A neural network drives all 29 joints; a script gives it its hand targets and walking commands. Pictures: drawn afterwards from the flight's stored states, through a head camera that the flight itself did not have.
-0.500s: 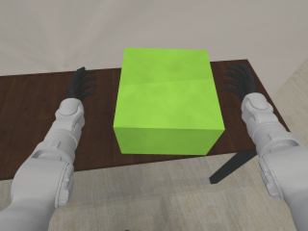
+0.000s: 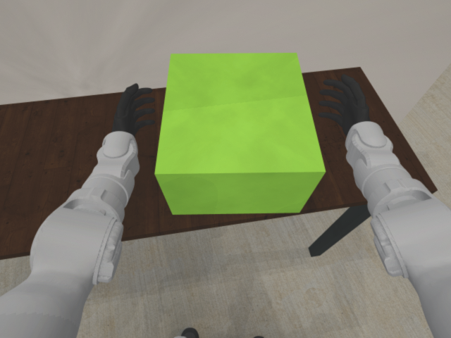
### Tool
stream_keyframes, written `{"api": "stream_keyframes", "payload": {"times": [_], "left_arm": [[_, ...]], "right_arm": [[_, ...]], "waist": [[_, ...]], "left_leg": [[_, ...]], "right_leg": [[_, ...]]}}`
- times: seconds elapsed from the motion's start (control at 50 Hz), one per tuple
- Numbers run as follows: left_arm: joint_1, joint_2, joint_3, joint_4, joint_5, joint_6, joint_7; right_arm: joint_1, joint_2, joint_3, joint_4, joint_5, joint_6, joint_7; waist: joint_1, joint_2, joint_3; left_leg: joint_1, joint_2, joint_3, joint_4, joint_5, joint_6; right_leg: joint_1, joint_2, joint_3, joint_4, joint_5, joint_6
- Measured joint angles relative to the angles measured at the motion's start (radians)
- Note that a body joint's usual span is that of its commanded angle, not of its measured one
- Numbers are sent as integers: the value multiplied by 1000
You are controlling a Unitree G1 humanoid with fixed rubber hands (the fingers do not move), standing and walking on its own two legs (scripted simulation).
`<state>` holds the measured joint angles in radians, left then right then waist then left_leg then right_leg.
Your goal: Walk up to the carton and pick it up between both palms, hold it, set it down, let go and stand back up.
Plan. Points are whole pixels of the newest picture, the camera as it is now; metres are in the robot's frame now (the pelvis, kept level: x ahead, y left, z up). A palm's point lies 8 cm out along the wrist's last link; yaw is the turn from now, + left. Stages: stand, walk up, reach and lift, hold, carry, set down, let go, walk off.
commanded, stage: reach and lift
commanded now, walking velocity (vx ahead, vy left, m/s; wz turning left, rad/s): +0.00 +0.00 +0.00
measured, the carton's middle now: (235, 133) +0.50 +0.02 +0.02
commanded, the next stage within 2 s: none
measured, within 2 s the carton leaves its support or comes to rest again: neither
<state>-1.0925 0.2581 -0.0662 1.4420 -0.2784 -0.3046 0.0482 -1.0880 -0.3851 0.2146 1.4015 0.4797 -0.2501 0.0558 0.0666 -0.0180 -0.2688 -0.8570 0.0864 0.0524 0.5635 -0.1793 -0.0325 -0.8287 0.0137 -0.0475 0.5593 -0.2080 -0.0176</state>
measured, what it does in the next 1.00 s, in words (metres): stands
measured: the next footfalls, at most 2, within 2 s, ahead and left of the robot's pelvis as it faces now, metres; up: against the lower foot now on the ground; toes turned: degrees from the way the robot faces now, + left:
none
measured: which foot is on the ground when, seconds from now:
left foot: down 0.00-1.00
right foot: down 0.00-1.00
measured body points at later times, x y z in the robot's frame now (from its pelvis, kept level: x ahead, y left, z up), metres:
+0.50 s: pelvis +0.01 +0.01 +0.01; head +0.12 +0.02 +0.45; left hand +0.48 +0.20 +0.06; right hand +0.51 -0.15 +0.08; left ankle +0.02 +0.14 -0.72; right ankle +0.01 -0.10 -0.72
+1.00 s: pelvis +0.01 +0.00 +0.01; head +0.12 +0.01 +0.45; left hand +0.47 +0.20 +0.06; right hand +0.50 -0.15 +0.08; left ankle +0.02 +0.14 -0.72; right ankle +0.01 -0.10 -0.72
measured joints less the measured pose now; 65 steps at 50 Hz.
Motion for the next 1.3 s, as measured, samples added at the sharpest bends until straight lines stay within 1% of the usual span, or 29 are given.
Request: {"api": "stream_keyframes", "payload": {"times": [0.08,0.14,0.18,0.26,0.34,0.4,0.46,0.56,0.72,0.82,0.92,0.98,1.02,1.12,1.18,1.26,1.3], "left_arm": [[1,-3,29,1,17,-11,-4],[-5,-4,38,14,25,-12,-5],[-3,-5,44,17,31,-14,-8],[11,-18,61,1,64,-28,-8],[24,-56,91,-18,114,-28,0],[43,-76,138,-40,153,-32,30],[55,-85,158,-52,181,-28,42],[51,-96,169,-32,166,-18,50],[66,-102,175,-32,153,-25,61],[68,-99,201,-35,180,-35,50],[75,-102,239,-43,205,-43,47],[81,-106,278,-52,234,-47,39],[88,-110,328,-60,272,-50,28],[137,-136,454,-116,388,-69,9],[167,-160,514,-160,450,-63,3],[199,-181,558,-228,517,-36,-12],[211,-192,566,-258,531,-19,-15]], "right_arm": [[0,33,-19,-15,-36,1,-27],[-8,61,-48,-4,-71,1,-51],[-10,73,-74,8,-89,-3,-72],[-1,95,-114,11,-132,-15,-90],[5,114,-154,18,-159,-26,-97],[18,119,-180,7,-182,-32,-101],[22,114,-191,0,-192,-31,-93],[22,110,-196,-12,-212,-16,-92],[30,120,-200,-9,-222,-11,-102],[32,129,-218,-14,-236,-17,-109],[50,143,-263,-49,-278,-11,-123],[54,151,-305,-59,-328,-10,-121],[59,161,-354,-68,-384,-11,-120],[102,206,-539,-110,-594,-42,-103],[144,236,-634,-158,-687,-59,-87],[181,266,-691,-231,-748,-40,-70],[193,272,-703,-257,-767,-27,-63]], "waist": [[6,-1,6],[5,-4,13],[-4,-8,15],[-27,-13,18],[-38,-16,31],[-33,-14,31],[-20,-5,39],[-7,9,48],[-9,8,33],[-9,9,51],[-14,6,56],[-20,4,66],[-28,2,78],[-57,7,124],[-61,7,148],[-56,1,176],[-52,-2,185]], "left_leg": [[11,-5,-8,-10,3,-2],[21,-8,-16,-19,7,-5],[27,-9,-22,-25,9,-6],[41,-9,-30,-36,10,-10],[66,-7,-26,-48,9,-9],[78,-6,-15,-60,11,-5],[96,-7,-4,-71,13,-1],[116,-10,9,-85,15,7],[118,-8,6,-89,16,2],[134,-5,2,-91,16,-1],[140,-8,1,-100,20,0],[155,-11,-1,-113,26,1],[174,-14,-2,-127,31,2],[261,-25,-9,-182,48,3],[316,-29,-4,-210,52,5],[371,-32,13,-238,53,11],[389,-34,20,-248,54,14]], "right_leg": [[10,-4,-8,0,-6,-2],[24,-6,-16,-8,-6,-4],[34,-7,-22,-17,-6,-5],[58,-6,-30,-42,1,-5],[88,-3,-26,-70,11,-2],[99,-2,-16,-89,20,1],[115,-2,-6,-104,28,4],[128,-5,7,-112,32,10],[130,-2,3,-115,30,5],[147,1,-1,-116,29,3],[149,-2,-2,-114,26,2],[162,-4,-4,-122,28,3],[181,-7,-6,-133,31,4],[274,-14,-14,-189,45,7],[328,-16,-11,-219,51,10],[372,-20,5,-239,55,17],[386,-21,11,-245,55,19]]}}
